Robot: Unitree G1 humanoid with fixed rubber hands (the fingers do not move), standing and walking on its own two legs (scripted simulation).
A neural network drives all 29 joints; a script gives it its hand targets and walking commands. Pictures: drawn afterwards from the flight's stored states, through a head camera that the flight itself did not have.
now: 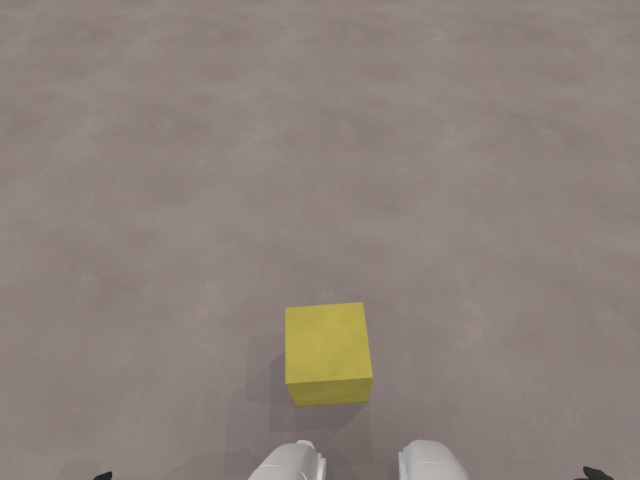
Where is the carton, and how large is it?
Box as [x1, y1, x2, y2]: [285, 302, 372, 406]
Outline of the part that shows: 362,302 285,308 286,385 296,406 367,402 372,374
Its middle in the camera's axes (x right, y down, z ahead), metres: +0.03 +0.32 +1.09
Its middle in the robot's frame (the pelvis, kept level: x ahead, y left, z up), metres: +0.46 +0.03 -0.61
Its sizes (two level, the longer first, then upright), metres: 0.210 0.200 0.250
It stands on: the floor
